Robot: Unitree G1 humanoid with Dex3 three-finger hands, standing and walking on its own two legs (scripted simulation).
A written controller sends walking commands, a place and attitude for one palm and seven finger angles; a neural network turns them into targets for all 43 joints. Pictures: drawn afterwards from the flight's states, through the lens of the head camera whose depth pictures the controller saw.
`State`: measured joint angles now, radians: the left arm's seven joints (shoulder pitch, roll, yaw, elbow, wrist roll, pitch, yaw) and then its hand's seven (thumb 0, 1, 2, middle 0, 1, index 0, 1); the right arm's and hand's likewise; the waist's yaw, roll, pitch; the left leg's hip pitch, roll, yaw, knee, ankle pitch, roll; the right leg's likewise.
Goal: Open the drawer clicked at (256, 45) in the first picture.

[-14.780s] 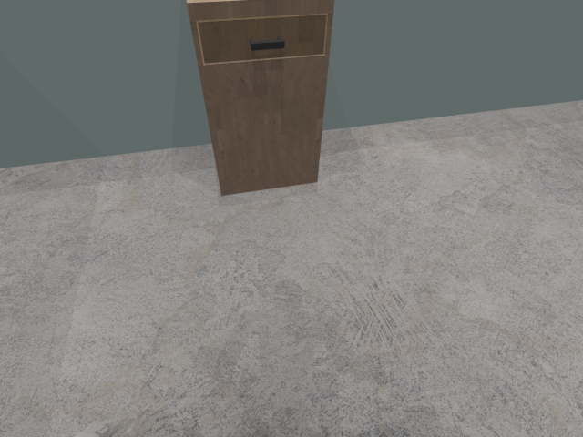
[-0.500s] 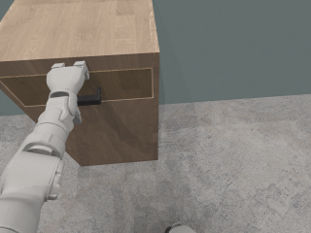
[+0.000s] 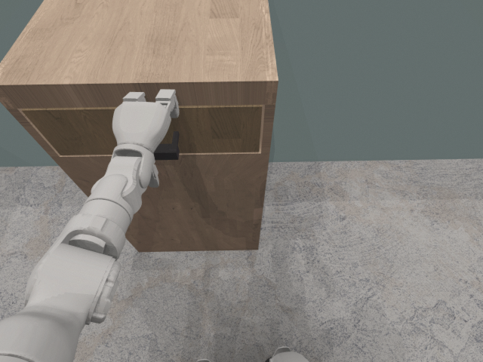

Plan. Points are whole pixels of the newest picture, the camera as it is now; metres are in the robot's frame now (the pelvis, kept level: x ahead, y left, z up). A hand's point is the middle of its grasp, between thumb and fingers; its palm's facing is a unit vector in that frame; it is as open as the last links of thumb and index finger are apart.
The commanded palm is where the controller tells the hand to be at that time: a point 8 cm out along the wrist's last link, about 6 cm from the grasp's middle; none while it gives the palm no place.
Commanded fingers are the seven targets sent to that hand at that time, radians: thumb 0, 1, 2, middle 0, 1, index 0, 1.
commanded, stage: move the hooked fingers above the handle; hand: left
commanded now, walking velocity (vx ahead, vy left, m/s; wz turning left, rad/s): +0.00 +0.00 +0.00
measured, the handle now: (149, 144) +0.53 +0.16 +0.00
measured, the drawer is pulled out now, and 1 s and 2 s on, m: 0.00 0.00 0.00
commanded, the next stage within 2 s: none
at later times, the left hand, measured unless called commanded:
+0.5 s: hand (110, 160) +0.47 +0.22 +0.04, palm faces -0.13 +0.03 -0.99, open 13.8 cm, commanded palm +0.47 +0.19 +0.11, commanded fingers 0.00 -0.50 0.30 -0.30 -1.20 -0.30 -1.20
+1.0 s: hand (137, 140) +0.49 +0.16 +0.07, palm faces -0.04 -0.01 -1.00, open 13.4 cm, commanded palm +0.47 +0.20 +0.11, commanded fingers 0.00 -0.50 0.30 -0.30 -1.20 -0.30 -1.20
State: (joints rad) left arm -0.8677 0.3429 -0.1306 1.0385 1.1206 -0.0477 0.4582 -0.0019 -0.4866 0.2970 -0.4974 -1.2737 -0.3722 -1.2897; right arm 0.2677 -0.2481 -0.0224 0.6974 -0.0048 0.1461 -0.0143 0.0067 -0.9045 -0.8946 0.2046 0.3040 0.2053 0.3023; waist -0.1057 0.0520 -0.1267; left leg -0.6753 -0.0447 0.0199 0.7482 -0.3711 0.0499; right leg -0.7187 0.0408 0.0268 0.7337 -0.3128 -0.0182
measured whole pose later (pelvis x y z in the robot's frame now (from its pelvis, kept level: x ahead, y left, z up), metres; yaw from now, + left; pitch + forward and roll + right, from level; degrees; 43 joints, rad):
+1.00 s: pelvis -0.01 +0.00 +0.01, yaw -2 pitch +14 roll +0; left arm -0.91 0.41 -0.09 1.12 1.08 0.01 0.29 0.00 -0.49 0.30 -0.38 -1.21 -0.39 -1.26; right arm 0.23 -0.21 0.03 0.64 0.03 0.17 -0.06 0.01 -0.90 -0.89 0.21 0.30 0.21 0.30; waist -0.13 0.04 -0.10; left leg -0.60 -0.03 0.05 0.68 -0.33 0.05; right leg -0.65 0.05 0.06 0.67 -0.27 -0.02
